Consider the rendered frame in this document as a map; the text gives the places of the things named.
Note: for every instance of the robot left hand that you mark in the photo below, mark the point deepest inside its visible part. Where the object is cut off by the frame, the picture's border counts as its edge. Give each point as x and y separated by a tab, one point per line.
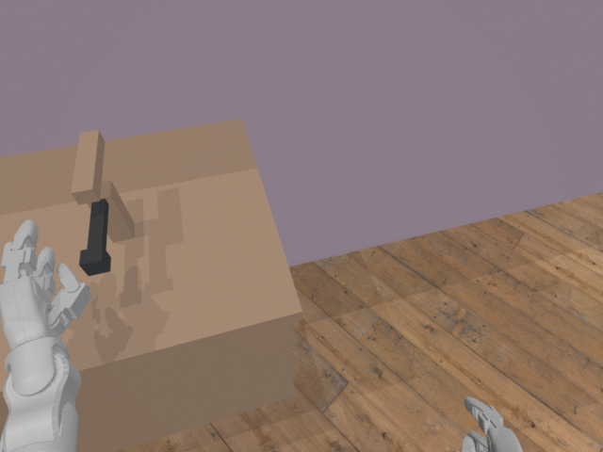
25	294

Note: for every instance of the counter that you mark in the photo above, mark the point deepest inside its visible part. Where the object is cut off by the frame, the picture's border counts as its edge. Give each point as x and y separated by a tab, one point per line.
192	324

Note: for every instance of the robot left forearm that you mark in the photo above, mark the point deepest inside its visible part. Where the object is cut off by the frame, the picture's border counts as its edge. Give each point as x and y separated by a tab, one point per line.
40	391

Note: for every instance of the tap lever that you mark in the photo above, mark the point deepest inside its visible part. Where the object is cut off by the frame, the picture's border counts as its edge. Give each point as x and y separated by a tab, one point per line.
95	259

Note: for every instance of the robot right hand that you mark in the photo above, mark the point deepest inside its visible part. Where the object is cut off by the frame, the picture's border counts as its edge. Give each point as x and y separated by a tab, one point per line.
499	438

